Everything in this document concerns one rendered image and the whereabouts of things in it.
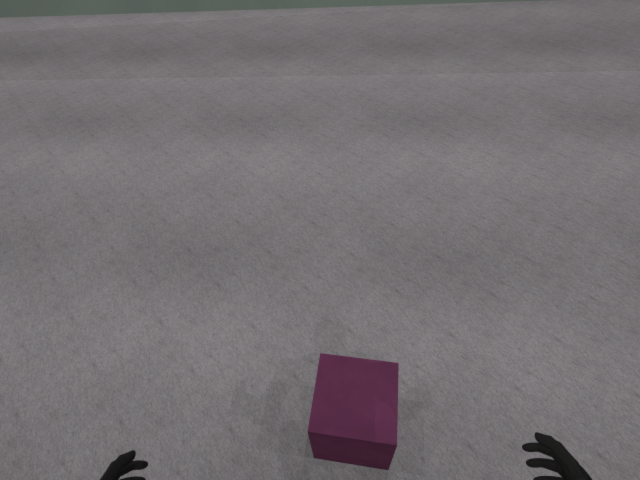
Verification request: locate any robot left hand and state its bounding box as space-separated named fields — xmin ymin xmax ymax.
xmin=100 ymin=450 xmax=148 ymax=480

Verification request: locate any robot right hand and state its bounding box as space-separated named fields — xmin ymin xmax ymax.
xmin=522 ymin=432 xmax=592 ymax=480

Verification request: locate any carton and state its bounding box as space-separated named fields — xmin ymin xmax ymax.
xmin=308 ymin=353 xmax=399 ymax=470

